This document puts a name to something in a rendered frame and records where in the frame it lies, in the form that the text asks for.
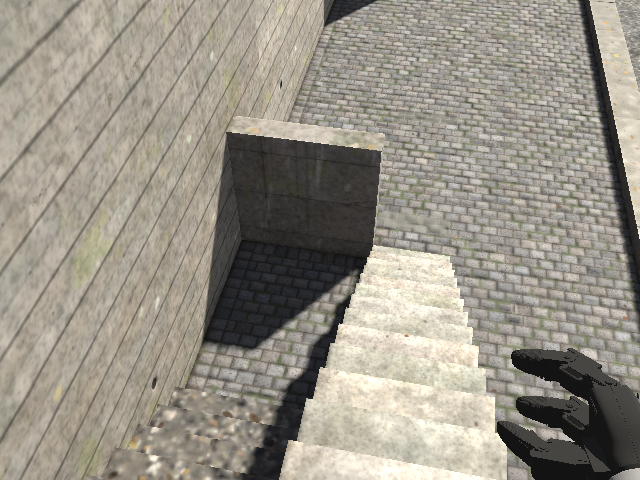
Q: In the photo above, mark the robot right hand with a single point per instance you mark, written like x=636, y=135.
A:
x=607, y=430

